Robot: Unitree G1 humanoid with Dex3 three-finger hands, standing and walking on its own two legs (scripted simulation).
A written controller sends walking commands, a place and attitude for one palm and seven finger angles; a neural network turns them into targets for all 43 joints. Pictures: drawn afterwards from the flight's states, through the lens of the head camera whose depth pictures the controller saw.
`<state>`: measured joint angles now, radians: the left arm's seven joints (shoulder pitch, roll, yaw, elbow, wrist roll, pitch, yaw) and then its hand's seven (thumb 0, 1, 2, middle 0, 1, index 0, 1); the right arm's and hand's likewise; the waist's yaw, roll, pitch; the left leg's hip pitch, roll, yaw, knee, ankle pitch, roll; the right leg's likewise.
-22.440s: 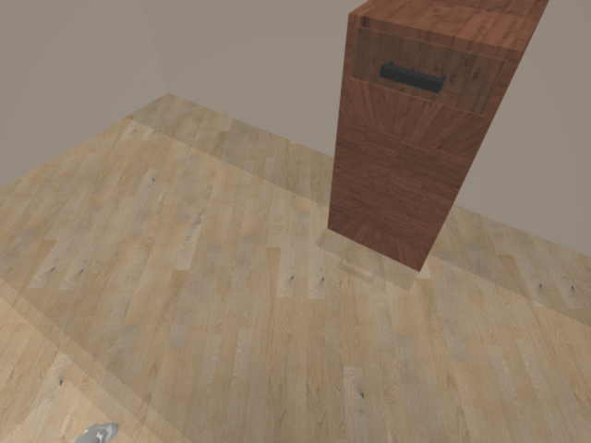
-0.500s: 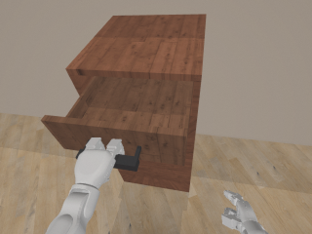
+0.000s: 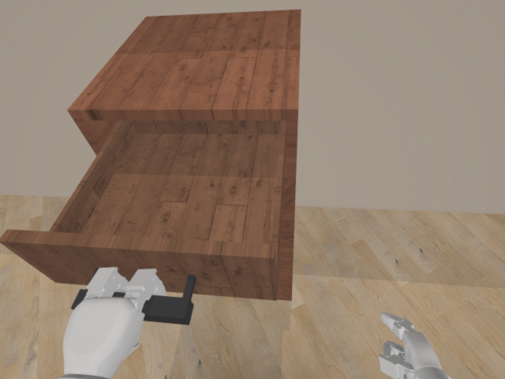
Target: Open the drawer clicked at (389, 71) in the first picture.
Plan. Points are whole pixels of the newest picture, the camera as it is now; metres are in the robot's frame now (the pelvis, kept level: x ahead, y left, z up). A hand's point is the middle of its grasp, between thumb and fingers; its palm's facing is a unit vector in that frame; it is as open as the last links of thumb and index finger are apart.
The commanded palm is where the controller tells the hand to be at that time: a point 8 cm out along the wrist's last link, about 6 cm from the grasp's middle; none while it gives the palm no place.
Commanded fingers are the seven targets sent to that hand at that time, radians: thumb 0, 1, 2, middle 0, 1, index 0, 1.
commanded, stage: pull the drawer open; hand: left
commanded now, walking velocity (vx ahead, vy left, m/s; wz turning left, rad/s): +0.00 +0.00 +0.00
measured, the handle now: (138, 291) +0.23 +0.19 +0.06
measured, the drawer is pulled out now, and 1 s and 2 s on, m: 0.27 0.30 0.29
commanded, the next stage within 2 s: open the thumb to release the handle in 0.30 s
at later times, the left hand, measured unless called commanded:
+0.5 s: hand (111, 352) +0.15 +0.21 +0.04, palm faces +0.04 -0.06 -1.00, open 6.0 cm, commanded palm +0.13 +0.21 +0.10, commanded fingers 0.00 0.48 0.72 -0.37 -1.30 -0.37 -1.30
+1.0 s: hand (110, 350) +0.16 +0.21 +0.04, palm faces +0.02 -0.11 -0.99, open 12.9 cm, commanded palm +0.13 +0.20 +0.09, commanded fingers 0.00 -0.50 0.30 -0.30 -1.20 -0.30 -1.20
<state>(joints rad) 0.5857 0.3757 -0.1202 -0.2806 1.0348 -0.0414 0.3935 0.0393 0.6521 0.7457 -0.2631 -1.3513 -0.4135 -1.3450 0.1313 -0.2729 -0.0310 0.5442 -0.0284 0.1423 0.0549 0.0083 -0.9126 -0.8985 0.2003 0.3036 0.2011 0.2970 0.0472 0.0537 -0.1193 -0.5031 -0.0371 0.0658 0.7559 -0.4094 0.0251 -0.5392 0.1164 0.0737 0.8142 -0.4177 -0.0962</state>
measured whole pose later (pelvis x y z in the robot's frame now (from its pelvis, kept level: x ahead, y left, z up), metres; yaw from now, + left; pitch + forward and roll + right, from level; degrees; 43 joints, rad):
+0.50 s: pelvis +0.00 -0.01 -0.01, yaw +2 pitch +9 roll +2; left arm 0.61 0.42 -0.08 -0.27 1.04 -0.07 0.43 -0.01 0.62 0.77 -0.32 -1.35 -0.41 -1.34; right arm 0.10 -0.26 0.00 0.52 -0.04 0.14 0.04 0.01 -0.91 -0.90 0.20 0.30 0.21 0.30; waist 0.09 0.05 -0.12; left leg -0.54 -0.04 0.03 0.81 -0.43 0.01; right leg -0.56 0.11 0.04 0.86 -0.44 -0.11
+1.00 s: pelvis -0.02 +0.00 +0.00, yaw +3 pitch +6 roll +1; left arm 0.47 0.39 -0.11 -0.19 1.03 -0.09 0.35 0.00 -0.39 0.35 -0.35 -1.26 -0.38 -1.23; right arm 0.11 -0.23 -0.01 0.57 -0.04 0.13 0.00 0.01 -0.91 -0.90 0.20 0.30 0.20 0.30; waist 0.10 0.07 -0.08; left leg -0.49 -0.05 0.01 0.75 -0.37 0.02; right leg -0.50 0.11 0.02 0.77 -0.38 -0.10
